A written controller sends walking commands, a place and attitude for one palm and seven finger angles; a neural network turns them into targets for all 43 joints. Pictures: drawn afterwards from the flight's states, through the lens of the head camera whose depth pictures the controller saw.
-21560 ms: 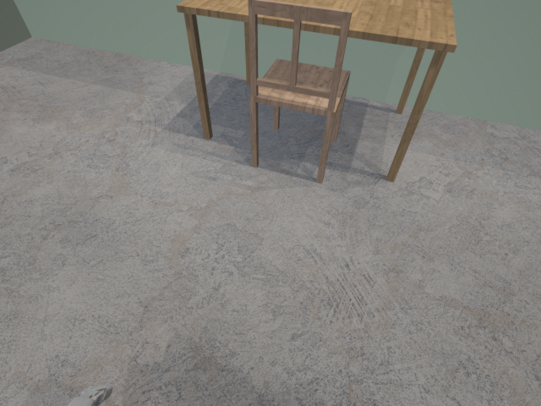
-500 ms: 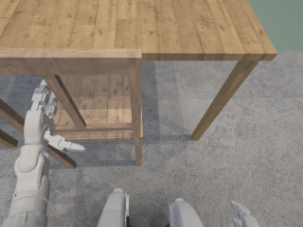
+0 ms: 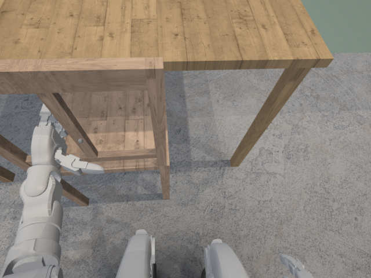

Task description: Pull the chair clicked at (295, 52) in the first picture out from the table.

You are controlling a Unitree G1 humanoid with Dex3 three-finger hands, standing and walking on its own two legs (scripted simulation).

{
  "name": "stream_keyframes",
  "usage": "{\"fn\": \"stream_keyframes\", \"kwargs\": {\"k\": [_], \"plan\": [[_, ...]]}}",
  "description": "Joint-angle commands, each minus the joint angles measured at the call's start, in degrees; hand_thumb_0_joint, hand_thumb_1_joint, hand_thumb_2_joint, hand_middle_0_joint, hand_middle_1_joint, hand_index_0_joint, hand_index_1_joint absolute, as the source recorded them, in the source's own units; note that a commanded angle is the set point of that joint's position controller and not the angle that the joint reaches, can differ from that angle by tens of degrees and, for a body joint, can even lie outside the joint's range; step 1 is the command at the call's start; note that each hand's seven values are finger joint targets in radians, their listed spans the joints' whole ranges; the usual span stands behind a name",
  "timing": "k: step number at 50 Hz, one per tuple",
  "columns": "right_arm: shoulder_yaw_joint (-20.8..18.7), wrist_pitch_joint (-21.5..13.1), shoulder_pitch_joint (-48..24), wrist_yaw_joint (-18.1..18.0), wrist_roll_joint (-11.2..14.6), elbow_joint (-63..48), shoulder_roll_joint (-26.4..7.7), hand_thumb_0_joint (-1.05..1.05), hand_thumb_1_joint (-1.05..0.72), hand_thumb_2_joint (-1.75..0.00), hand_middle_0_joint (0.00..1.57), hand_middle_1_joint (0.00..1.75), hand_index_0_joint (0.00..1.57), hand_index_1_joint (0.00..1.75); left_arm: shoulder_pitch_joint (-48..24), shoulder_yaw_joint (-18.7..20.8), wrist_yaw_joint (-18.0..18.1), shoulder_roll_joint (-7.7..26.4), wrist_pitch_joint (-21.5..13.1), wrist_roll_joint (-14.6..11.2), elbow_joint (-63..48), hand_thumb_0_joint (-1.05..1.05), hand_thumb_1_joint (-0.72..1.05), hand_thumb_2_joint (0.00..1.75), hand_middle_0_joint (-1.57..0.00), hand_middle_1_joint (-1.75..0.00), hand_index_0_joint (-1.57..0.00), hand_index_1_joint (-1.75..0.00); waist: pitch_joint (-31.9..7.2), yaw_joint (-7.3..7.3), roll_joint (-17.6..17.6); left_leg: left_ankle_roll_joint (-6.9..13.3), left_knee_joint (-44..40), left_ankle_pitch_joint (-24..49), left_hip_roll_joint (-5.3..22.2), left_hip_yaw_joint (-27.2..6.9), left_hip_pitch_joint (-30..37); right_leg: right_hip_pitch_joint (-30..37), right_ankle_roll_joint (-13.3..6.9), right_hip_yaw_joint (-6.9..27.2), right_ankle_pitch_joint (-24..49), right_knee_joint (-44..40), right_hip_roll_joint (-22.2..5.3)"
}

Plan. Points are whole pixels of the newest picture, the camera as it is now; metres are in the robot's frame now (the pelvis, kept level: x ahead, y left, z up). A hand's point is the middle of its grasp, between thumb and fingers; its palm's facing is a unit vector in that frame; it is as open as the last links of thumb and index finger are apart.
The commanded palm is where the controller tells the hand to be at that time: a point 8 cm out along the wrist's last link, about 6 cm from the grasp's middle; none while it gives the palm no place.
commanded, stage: push the fingers through the gap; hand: left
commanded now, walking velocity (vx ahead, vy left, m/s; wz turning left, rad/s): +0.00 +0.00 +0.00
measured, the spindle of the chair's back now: (74, 129) +0.42 +0.25 +0.01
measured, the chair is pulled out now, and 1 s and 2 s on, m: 0.00 0.00 0.03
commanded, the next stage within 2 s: hook a spindle and tug to test in 0.12 s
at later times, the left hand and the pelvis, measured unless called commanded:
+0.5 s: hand (76, 140) +0.39 +0.23 +0.03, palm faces +0.11 -0.99 -0.04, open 16.1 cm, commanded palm +0.36 +0.27 +0.03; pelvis +0.00 +0.00 +0.00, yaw +0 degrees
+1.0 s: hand (79, 139) +0.39 +0.23 +0.03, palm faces +0.09 -1.00 -0.02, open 7.2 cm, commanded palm +0.36 +0.27 +0.03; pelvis +0.00 +0.01 +0.00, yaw +0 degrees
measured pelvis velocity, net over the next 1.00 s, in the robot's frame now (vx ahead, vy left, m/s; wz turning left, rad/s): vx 0.00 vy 0.01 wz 0.00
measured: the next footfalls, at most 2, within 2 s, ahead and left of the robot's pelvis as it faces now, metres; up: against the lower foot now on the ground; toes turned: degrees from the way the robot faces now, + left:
none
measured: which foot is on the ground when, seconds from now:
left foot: down 0.00-1.00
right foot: down 0.00-1.00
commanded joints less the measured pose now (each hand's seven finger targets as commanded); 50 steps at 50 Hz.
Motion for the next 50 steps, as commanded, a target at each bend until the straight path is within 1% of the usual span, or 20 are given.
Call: {"fn": "stream_keyframes", "kwargs": {"k": [1,2,3,5,6,7,11,13,15,17,18,21,25,26,28,31,36,41,46,50], "plan": [[-3.8,-2.6,2.8,-0.9,-0.1,-4.5,-9.2,0.0,-0.9,-0.9,0.2,0.3,0.2,0.3,-17.5,2.9,0.2,12.4,-7.7,-1.1,-17.4,0.0,-0.5,0.3,-0.06,-0.08,-0.06,-0.08,-26.2,0.33,7.0,1.1,-7.9,18.8,-1.6,-0.6,28.8,4.7,-2.6,-1.6,18.4,-10.0,1.5],[-3.8,-2.8,3.0,-0.9,-0.2,-4.4,-9.3,0.0,-0.9,-0.9,0.2,0.3,0.2,0.3,-17.0,2.1,0.2,11.9,-7.9,-1.0,-17.7,0.0,-0.5,0.3,-0.06,-0.08,-0.06,-0.08,-26.6,-0.02,7.6,1.2,-7.7,19.3,-1.6,-0.8,29.4,4.0,-2.7,-1.7,18.4,-9.7,1.5],[-3.8,-2.7,3.0,-0.9,-0.2,-4.0,-9.3,0.0,-0.9,-0.9,0.2,0.3,0.2,0.3,-16.0,2.6,0.3,12.0,-7.8,-0.9,-16.3,0.0,-0.5,0.3,-0.06,-0.08,-0.06,-0.08,-26.3,0.03,6.3,1.1,-7.7,19.3,-1.6,-0.8,28.9,4.2,-2.6,-1.7,18.7,-9.8,1.4],[-3.8,-2.5,3.0,-1.0,0.0,-3.5,-9.5,0.0,-0.9,-0.9,0.2,0.3,0.2,0.3,-15.0,2.4,0.0,11.9,-6.9,-0.5,-12.2,0.0,-0.5,0.3,-0.06,-0.08,-0.06,-0.08,-23.5,-0.37,4.2,1.2,-7.8,17.0,-1.6,-0.7,25.9,4.1,-2.4,-1.7,17.5,-10.0,1.4],[-3.7,-2.4,2.8,-1.0,0.1,-3.6,-9.4,0.0,-0.9,-0.9,0.2,0.3,0.2,0.3,-15.2,0.9,-0.4,9.9,-6.1,-0.6,-10.6,0.0,-0.5,0.3,-0.06,-0.08,-0.06,-0.08,-22.0,-0.87,3.8,1.4,-7.7,15.0,-1.9,-0.4,24.4,3.8,-2.2,-1.6,16.4,-10.5,1.3],[-3.7,-2.4,3.0,-1.1,0.1,-3.3,-9.6,0.0,-0.9,-0.9,0.2,0.3,0.2,0.3,-15.7,1.9,-0.6,11.0,-5.6,-0.6,-9.1,0.0,-0.5,0.3,-0.06,-0.08,-0.06,-0.08,-21.4,-0.95,2.7,1.6,-7.4,14.1,-1.8,-0.4,23.1,4.0,-2.3,-1.5,16.0,-10.5,1.2],[-3.6,-2.0,2.4,-1.2,0.4,-4.5,-9.7,0.0,-0.9,-0.9,0.2,0.3,0.2,0.3,-14.9,3.5,-1.5,12.5,-4.3,-1.1,-7.8,0.0,-0.5,0.3,-0.06,-0.08,-0.06,-0.08,-21.7,0.19,2.0,1.7,-7.7,12.6,-2.1,0.4,21.2,5.9,-2.2,-0.9,15.6,-10.9,1.0],[-3.6,-2.1,2.2,-1.1,0.3,-5.0,-9.5,0.0,-0.9,-0.9,0.2,0.3,0.2,0.3,-15.9,3.9,-1.4,13.2,-5.2,-1.4,-11.5,0.0,-0.5,0.3,-0.1,-0.19,-0.1,-0.19,-25.1,1.05,5.2,1.5,-7.7,15.4,-2.1,0.2,24.1,6.4,-2.5,-1.0,17.5,-10.2,1.1],[-3.7,-2.2,2.1,-1.0,0.2,-5.1,-9.3,0.0,-0.9,-0.9,0.2,0.3,0.2,0.3,-14.9,4.4,-1.1,13.2,-5.9,-1.7,-13.0,0.0,-0.5,0.3,-0.13,-0.3,-0.13,-0.3,-26.0,1.08,4.5,1.5,-7.5,16.9,-2.0,0.4,25.1,7.2,-2.4,-0.9,18.9,-10.3,1.3],[-3.6,-2.3,2.2,-1.1,0.1,-4.6,-9.4,0.0,-0.9,-0.9,0.2,0.3,0.2,0.3,-15.8,4.7,-0.8,13.9,-6.6,-1.6,-12.4,0.0,-0.5,0.3,-0.17,-0.41,-0.17,-0.41,-24.6,0.22,3.2,1.8,-6.8,16.6,-1.9,0.2,23.4,6.7,-2.3,-0.8,19.0,-9.9,1.5],[-3.6,-2.3,2.2,-1.0,0.1,-4.5,-9.2,0.0,-0.9,-0.9,0.2,0.3,0.2,0.3,-16.1,4.5,-0.8,13.6,-6.9,-1.3,-12.9,0.0,-0.5,0.3,-0.18,-0.46,-0.18,-0.46,-25.1,0.3,4.2,1.6,-6.8,16.9,-1.9,0.3,23.7,6.6,-2.2,-0.8,19.3,-9.7,1.4],[-3.5,-2.3,2.1,-1.0,0.2,-4.4,-9.3,0.0,-0.9,-0.9,0.2,0.3,0.2,0.3,-15.3,3.4,-1.3,12.3,-6.6,-1.4,-11.1,0.0,-0.5,0.3,-0.24,-0.63,-0.24,-0.63,-23.3,-0.03,3.2,1.6,-7.0,15.2,-2.0,0.3,22.5,6.4,-2.2,-0.9,17.9,-10.1,1.4],[-3.8,-2.4,2.0,-1.0,0.3,-4.6,-9.4,0.0,-0.9,-0.9,0.2,0.3,0.2,0.3,-14.6,1.5,-2.0,10.4,-5.7,-1.5,-12.2,0.0,-0.5,0.3,-0.31,-0.85,-0.31,-0.85,-24.3,0.1,5.8,1.4,-7.6,15.6,-1.9,0.0,25.4,4.8,-2.4,-1.3,17.2,-10.4,1.2],[-3.7,-2.3,2.0,-1.0,0.4,-4.6,-9.5,0.0,-0.9,-0.9,0.2,0.3,0.2,0.3,-14.6,0.9,-2.1,9.9,-5.3,-1.7,-11.5,0.0,-0.5,0.3,-0.32,-0.9,-0.32,-0.9,-23.2,-0.37,4.2,1.5,-7.7,14.7,-1.9,-0.2,24.8,4.6,-2.4,-1.4,16.5,-10.8,1.3],[-3.7,-2.4,2.0,-1.1,0.5,-4.4,-9.7,0.0,-0.9,-0.9,0.2,0.3,0.2,0.3,-15.9,1.1,-2.0,10.6,-5.2,-1.4,-11.3,0.0,-0.39,0.35,-0.36,-1.01,-0.36,-1.01,-22.5,-0.46,4.6,1.4,-7.8,14.6,-1.8,-0.6,24.8,3.6,-2.5,-1.6,16.1,-10.6,1.2],[-3.7,-2.5,2.0,-1.3,0.4,-4.2,-9.7,0.0,-0.9,-0.9,0.2,0.3,0.2,0.3,-17.4,2.5,-1.2,11.6,-5.4,-1.5,-11.1,0.0,-0.22,0.42,-0.41,-1.18,-0.41,-1.18,-22.6,-0.42,2.9,1.6,-7.6,13.2,-1.8,-0.6,23.7,3.6,-2.4,-1.6,14.7,-10.5,1.2],[-3.6,-2.4,1.8,-1.1,-0.1,-4.5,-9.3,0.0,-0.9,-0.9,0.2,0.3,0.2,0.3,-16.6,2.3,0.1,11.4,-6.6,-0.6,-12.4,0.0,0.06,0.54,-0.5,-1.45,-0.5,-1.45,-24.7,0.32,5.4,1.2,-7.9,14.9,-1.9,-0.6,26.0,3.5,-2.6,-1.8,15.2,-10.0,1.3],[-3.5,-2.1,2.0,-0.9,0.2,-4.6,-9.6,0.0,-0.9,-0.9,0.2,0.3,0.2,0.3,-16.3,1.3,-0.4,10.6,-5.3,-0.6,-9.7,0.0,0.34,0.66,-0.5,-1.45,-0.5,-1.45,-22.5,-0.25,4.5,1.2,-8.2,12.4,-1.9,-0.7,24.1,3.0,-2.5,-1.8,13.6,-10.5,1.3],[-3.7,-2.0,2.0,-0.9,0.2,-5.1,-9.6,0.0,-0.9,-0.9,0.2,0.3,0.2,0.3,-14.6,1.9,-0.5,10.8,-5.5,-1.4,-13.0,0.0,0.62,0.78,-0.5,-1.45,-0.5,-1.45,-25.4,0.54,5.0,1.1,-8.5,15.8,-1.8,-0.9,26.7,4.4,-2.7,-2.0,15.9,-10.4,1.4],[-3.6,-1.9,2.0,-0.7,0.1,-4.7,-9.5,0.0,-0.9,-0.9,0.2,0.3,0.2,0.3,-15.5,1.6,-0.1,10.5,-5.7,-1.1,-12.5,0.0,0.84,0.88,-0.5,-1.45,-0.5,-1.45,-23.3,-0.13,4.8,1.1,-8.5,14.9,-1.6,-0.9,26.0,3.2,-2.5,-2.1,15.2,-10.4,1.5]]}}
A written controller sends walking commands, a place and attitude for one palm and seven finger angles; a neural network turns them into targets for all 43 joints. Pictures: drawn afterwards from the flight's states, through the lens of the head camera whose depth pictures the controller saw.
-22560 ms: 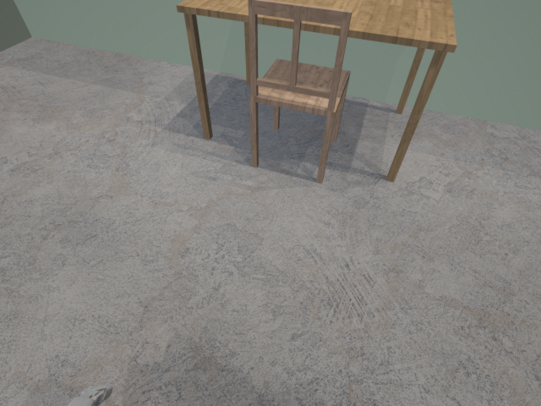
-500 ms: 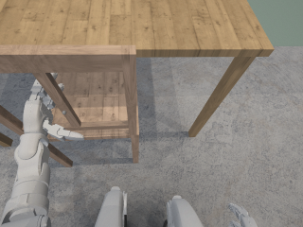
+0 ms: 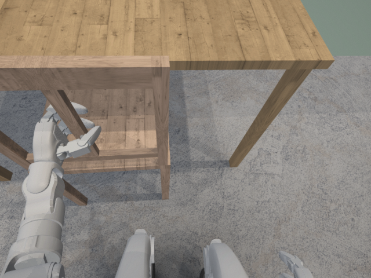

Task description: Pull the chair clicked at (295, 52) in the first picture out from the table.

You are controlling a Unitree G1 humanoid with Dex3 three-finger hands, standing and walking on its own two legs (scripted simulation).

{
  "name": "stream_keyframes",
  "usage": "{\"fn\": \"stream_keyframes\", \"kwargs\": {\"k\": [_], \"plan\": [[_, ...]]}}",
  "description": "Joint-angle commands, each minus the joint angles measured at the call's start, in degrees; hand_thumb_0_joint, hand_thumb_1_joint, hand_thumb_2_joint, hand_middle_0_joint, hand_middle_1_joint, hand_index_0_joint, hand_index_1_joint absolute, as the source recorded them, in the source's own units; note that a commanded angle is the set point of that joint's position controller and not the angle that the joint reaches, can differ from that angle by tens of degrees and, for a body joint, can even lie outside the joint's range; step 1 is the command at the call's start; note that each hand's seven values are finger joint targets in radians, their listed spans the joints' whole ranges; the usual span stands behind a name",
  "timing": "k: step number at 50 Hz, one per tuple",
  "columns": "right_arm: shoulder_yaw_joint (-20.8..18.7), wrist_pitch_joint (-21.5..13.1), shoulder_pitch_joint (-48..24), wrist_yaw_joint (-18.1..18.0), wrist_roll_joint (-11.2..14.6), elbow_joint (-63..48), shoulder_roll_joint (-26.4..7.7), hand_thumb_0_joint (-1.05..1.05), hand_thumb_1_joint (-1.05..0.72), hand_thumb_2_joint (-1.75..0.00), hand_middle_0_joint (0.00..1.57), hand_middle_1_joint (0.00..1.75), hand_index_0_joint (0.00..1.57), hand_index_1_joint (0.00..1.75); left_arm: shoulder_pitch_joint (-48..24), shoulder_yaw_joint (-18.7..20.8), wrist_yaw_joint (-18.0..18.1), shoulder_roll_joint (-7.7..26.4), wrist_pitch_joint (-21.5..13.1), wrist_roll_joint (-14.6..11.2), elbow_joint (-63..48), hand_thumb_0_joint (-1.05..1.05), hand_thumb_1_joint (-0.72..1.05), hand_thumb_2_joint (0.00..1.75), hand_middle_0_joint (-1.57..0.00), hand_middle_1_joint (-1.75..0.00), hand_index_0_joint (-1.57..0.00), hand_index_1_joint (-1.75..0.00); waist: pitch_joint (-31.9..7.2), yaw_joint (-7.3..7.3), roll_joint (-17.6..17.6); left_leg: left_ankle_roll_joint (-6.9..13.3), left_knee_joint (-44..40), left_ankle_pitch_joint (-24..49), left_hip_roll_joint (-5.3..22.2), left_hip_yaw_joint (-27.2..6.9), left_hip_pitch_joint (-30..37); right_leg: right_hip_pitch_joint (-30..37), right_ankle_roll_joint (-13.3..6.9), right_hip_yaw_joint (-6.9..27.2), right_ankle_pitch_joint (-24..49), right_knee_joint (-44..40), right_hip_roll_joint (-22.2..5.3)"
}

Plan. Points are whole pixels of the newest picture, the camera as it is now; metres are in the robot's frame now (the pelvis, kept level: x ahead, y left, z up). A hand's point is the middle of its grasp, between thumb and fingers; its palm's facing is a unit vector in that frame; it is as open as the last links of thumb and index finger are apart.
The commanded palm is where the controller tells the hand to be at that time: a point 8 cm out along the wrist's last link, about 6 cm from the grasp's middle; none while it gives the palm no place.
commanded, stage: hook a spindle and tug to test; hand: left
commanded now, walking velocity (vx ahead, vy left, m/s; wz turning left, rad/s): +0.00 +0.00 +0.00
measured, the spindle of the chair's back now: (76, 127) +0.42 +0.24 +0.02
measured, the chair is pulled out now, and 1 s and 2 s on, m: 0.00 0.03 0.16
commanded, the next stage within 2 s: step backward, pulling the chair out in 0.72 s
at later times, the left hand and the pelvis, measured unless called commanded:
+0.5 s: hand (85, 141) +0.38 +0.21 +0.03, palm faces +0.12 -0.99 -0.02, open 5.6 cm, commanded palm +0.34 +0.26 +0.03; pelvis +0.02 +0.00 +0.01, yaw +0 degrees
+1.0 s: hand (85, 148) +0.36 +0.20 +0.04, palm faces +0.21 -0.97 -0.14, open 5.8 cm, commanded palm +0.33 +0.25 +0.04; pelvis +0.03 +0.00 +0.07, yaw +1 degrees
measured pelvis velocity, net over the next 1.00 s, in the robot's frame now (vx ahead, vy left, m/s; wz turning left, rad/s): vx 0.03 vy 0.00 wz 0.01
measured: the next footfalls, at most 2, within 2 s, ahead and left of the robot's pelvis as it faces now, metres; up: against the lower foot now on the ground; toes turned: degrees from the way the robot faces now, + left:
none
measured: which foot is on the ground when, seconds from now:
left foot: down 0.00-1.00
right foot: down 0.00-1.00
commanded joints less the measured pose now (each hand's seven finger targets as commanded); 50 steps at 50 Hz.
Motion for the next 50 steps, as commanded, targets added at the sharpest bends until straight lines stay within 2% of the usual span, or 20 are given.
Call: {"fn": "stream_keyframes", "kwargs": {"k": [1,3,4,8,12,14,16,19,30,36,39,40,41,42,43,44,45,47,48,50], "plan": [[-3.6,-2.0,3.2,-0.6,0.3,-5.4,-9.7,0.0,-0.9,-0.9,0.2,0.3,0.2,0.3,-13.4,2.5,-0.2,10.6,-4.4,-1.0,-12.0,0.0,0.9,0.9,-0.5,-1.45,-0.5,-1.45,-23.0,0.49,5.0,0.6,-9.3,14.4,-1.6,-0.6,26.2,3.6,-3.0,-2.0,14.4,-10.2,1.5],[-3.7,-2.1,3.3,-0.5,0.1,-5.4,-9.8,0.0,-0.9,-0.9,0.2,0.3,0.2,0.3,-13.7,3.2,0.2,11.7,-4.8,-0.5,-13.3,0.0,0.9,0.9,-0.5,-1.45,-0.5,-1.45,-24.5,0.75,6.1,0.6,-9.3,16.2,-1.4,-0.9,27.8,3.4,-3.2,-2.0,15.4,-9.7,1.6],[-3.8,-2.1,3.3,-0.4,0.2,-5.6,-9.5,0.0,-0.9,-0.9,0.2,0.3,0.2,0.3,-12.2,1.9,0.1,9.7,-4.7,-0.7,-13.5,0.0,0.9,0.9,-0.5,-1.45,-0.5,-1.45,-24.7,0.62,5.8,0.5,-9.3,17.1,-1.5,-0.7,28.3,3.7,-3.1,-2.1,16.2,-9.8,1.6],[-4.0,-2.0,3.1,0.1,0.2,-6.3,-9.5,0.0,-0.9,-0.9,0.2,0.3,0.2,0.3,-8.8,1.1,0.6,9.0,-4.5,-0.9,-17.1,0.0,0.9,0.9,-0.5,-1.45,-0.5,-1.45,-25.6,1.35,7.4,0.2,-9.9,20.4,-1.2,-1.0,31.0,4.3,-3.3,-2.4,18.2,-9.8,1.5],[-4.1,-2.1,3.2,0.5,0.1,-6.9,-9.4,0.0,-0.9,-0.9,0.2,0.3,0.2,0.3,-4.5,0.1,1.4,8.2,-4.4,-0.2,-19.6,0.0,0.9,0.9,-0.5,-1.45,-0.5,-1.45,-25.9,1.52,6.8,0.3,-9.8,22.3,-1.2,-0.8,31.0,5.5,-3.3,-2.3,20.1,-9.5,1.7],[-4.1,-2.1,2.9,0.8,0.1,-7.1,-9.0,0.0,-0.9,-0.9,0.2,0.3,0.2,0.3,-3.1,-1.7,1.6,6.0,-4.4,-0.2,-20.6,0.0,0.9,0.9,-0.5,-1.45,-0.5,-1.45,-25.2,1.24,6.6,0.2,-10.1,22.4,-1.2,-0.6,31.3,5.7,-3.1,-2.5,20.5,-9.9,1.7],[-4.2,-2.1,2.8,0.9,0.1,-7.3,-9.0,0.0,-0.9,-0.9,0.2,0.3,0.2,0.3,-1.8,-1.9,1.8,5.8,-4.5,-0.4,-21.5,0.0,0.9,0.9,-0.5,-1.45,-0.5,-1.45,-24.4,1.09,6.1,0.4,-10.0,22.7,-1.3,-0.3,30.9,6.3,-3.0,-2.3,21.4,-10.2,1.8],[-4.3,-2.3,2.7,1.1,0.1,-7.5,-9.0,0.0,-0.9,-0.9,0.2,0.3,0.2,0.3,1.7,0.0,1.8,7.2,-5.1,-0.8,-23.1,0.0,0.9,0.9,-0.5,-1.45,-0.5,-1.45,-25.4,2.08,5.7,0.4,-9.9,24.4,-1.3,-0.1,30.6,8.3,-3.1,-2.2,23.5,-9.8,1.8],[-4.5,-3.0,1.8,1.3,0.0,-9.0,-8.3,0.0,-0.9,-0.9,0.2,0.3,0.2,0.3,12.3,-1.3,1.6,4.4,-5.5,-2.0,-28.7,0.0,0.9,0.9,-0.5,-1.45,-0.5,-1.45,-24.8,2.74,5.3,0.5,-9.6,29.7,-1.4,0.4,30.7,11.1,-2.8,-2.1,28.9,-9.2,1.5],[-4.5,-3.2,1.3,0.9,-0.1,-8.5,-8.3,0.0,-0.9,-0.9,0.2,0.3,0.2,0.3,9.6,-1.9,2.0,3.9,-5.4,-1.7,-28.9,0.0,0.9,0.9,-0.5,-1.45,-0.5,-1.45,-23.0,1.67,4.2,0.7,-8.6,27.3,-1.5,0.2,29.2,9.2,-2.6,-2.1,27.6,-8.7,1.3],[-4.6,-3.4,1.1,0.8,-0.1,-8.5,-8.4,0.0,-0.9,-0.9,0.2,0.3,0.2,0.3,10.5,-1.3,1.8,4.6,-5.6,-1.7,-30.3,0.0,0.9,0.9,-0.5,-1.45,-0.5,-1.45,-25.3,2.23,5.5,0.6,-8.3,29.0,-1.4,0.1,30.6,9.3,-2.7,-1.9,28.4,-8.2,1.2],[-4.5,-3.4,1.1,0.8,-0.1,-8.5,-8.3,0.0,-0.9,-0.9,0.2,0.3,0.2,0.3,11.3,-1.8,1.7,3.9,-5.4,-1.8,-30.0,0.0,0.9,0.9,-0.5,-1.45,-0.5,-1.45,-25.1,2.31,5.1,0.5,-8.6,29.0,-1.4,0.0,30.6,9.4,-2.7,-2.1,27.9,-8.4,1.2],[-4.5,-3.5,0.8,0.8,-0.1,-8.7,-8.1,0.0,-0.9,-0.9,0.2,0.3,0.2,0.3,9.5,-5.4,1.4,0.6,-5.2,-1.6,-30.7,0.0,0.9,0.9,-0.5,-1.45,-0.5,-1.45,-24.8,1.3,5.2,0.6,-8.1,28.1,-1.5,0.1,30.8,8.5,-2.6,-2.1,27.4,-8.5,1.1],[-3.7,0.5,4.9,-1.3,2.4,-13.4,-7.5,0.0,-0.9,-0.9,0.2,0.3,0.2,0.3,-2.7,4.8,10.5,21.6,1.7,7.1,-36.8,0.0,0.9,0.9,-0.5,-1.45,-0.5,-1.45,-35.9,4.55,9.9,1.5,-19.5,27.1,-1.4,2.4,50.1,27.4,-3.8,2.1,30.9,-17.8,-1.7],[-3.9,0.8,4.8,-2.7,2.6,-13.8,-7.2,0.0,-0.9,-0.9,0.2,0.3,0.2,0.3,-4.4,0.8,13.9,17.3,4.8,7.6,-42.3,0.0,0.9,0.9,-0.5,-1.45,-0.5,-1.45,-36.1,3.61,14.4,1.5,-21.6,31.0,-2.2,2.1,55.5,29.3,-3.3,1.9,37.9,-21.1,-1.7],[-3.9,0.6,5.2,-3.5,2.8,-13.7,-6.9,0.0,-0.9,-0.9,0.2,0.3,0.2,0.3,0.8,-0.6,15.7,13.7,7.2,7.4,-40.5,0.0,0.9,0.9,-0.5,-1.45,-0.5,-1.45,-33.6,3.22,12.2,1.5,-21.9,34.1,-1.8,1.5,55.7,29.3,-2.8,1.5,41.5,-21.9,-1.9],[-3.5,1.2,3.8,-4.1,2.9,-13.5,-6.5,0.0,-0.9,-0.9,0.2,0.3,0.2,0.3,4.9,-1.7,16.8,11.4,9.6,8.0,-35.8,0.0,0.9,0.9,-0.5,-1.45,-0.5,-1.45,-30.9,3.04,12.7,1.6,-22.8,36.9,-1.4,1.1,53.4,28.8,-2.5,1.9,42.9,-21.8,-2.4],[-2.9,2.8,3.8,-4.7,3.1,-11.2,-6.6,0.0,-0.9,-0.9,0.2,0.3,0.2,0.3,10.7,-6.3,17.8,6.0,14.5,8.9,-20.4,0.0,0.9,0.9,-0.5,-1.45,-0.5,-1.45,-19.8,1.98,2.1,2.0,-25.3,30.7,-0.8,1.1,44.9,31.4,-1.7,2.2,43.0,-25.8,-2.6],[-2.7,3.5,3.7,-5.0,3.2,-10.1,-6.8,0.0,-0.9,-0.9,0.2,0.3,0.2,0.3,9.7,-8.3,18.0,4.3,15.9,9.4,-16.0,0.0,0.9,0.9,-0.5,-1.45,-0.5,-1.45,-15.4,1.45,-0.2,2.1,-27.2,30.8,0.2,0.7,43.3,32.3,-1.2,1.9,43.8,-26.8,-3.2],[-2.5,4.2,3.5,-5.3,3.3,-9.2,-7.4,0.0,-0.9,-0.9,0.2,0.3,0.2,0.3,4.2,-9.3,18.7,5.0,16.6,10.0,-11.2,0.0,0.9,0.9,-0.5,-1.45,-0.5,-1.45,-12.0,0.86,-2.0,2.4,-29.7,32.5,1.4,0.5,44.1,34.9,-0.3,1.8,44.9,-30.0,-4.0]]}}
